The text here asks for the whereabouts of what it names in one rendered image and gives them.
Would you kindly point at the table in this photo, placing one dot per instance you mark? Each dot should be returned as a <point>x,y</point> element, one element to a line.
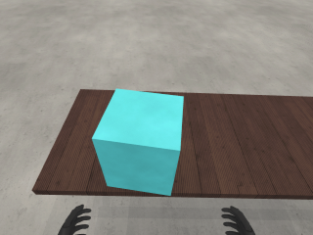
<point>233,146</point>

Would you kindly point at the left robot hand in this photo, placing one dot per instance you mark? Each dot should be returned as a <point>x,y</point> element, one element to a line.
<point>69,227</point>

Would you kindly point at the carton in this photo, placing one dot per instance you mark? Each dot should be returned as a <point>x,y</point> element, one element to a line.
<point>138,140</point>

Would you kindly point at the right robot hand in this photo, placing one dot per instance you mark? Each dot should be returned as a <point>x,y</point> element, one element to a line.
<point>242,225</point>

